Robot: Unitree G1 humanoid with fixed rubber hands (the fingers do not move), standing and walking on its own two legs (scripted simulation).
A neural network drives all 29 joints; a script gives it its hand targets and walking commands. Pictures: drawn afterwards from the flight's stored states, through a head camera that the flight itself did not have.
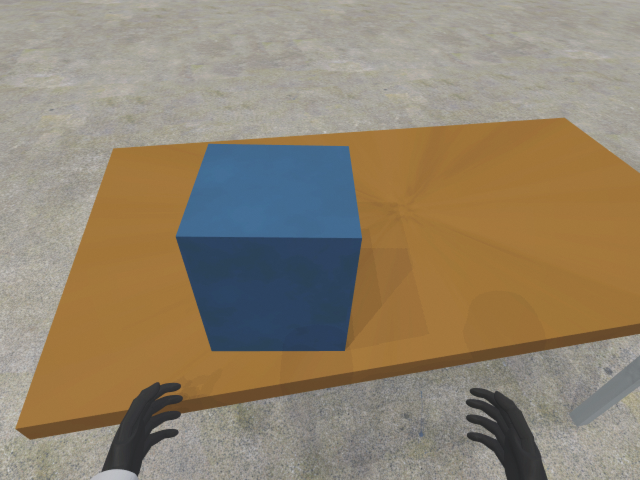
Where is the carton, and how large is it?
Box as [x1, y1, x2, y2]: [176, 144, 361, 350]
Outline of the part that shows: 208,144 179,225 176,238 211,350 344,350 361,241 348,146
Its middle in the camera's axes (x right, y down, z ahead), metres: -0.06 +0.02 +0.59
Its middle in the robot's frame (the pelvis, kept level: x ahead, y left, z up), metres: +0.44 +0.10 +0.04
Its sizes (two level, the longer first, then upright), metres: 0.210 0.200 0.250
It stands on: a table, 0.70 m high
